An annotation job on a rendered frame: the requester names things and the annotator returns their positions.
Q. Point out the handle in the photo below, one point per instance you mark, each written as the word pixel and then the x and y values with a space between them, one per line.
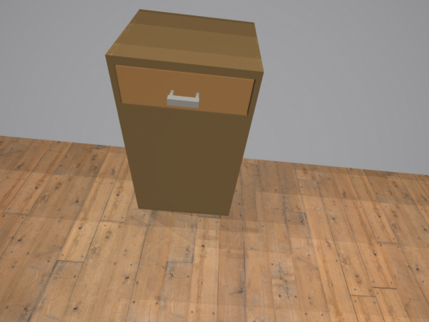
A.
pixel 183 101

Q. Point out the drawer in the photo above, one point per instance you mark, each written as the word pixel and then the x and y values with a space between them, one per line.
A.
pixel 149 86

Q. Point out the cabinet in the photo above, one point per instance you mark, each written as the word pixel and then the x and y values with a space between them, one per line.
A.
pixel 185 160

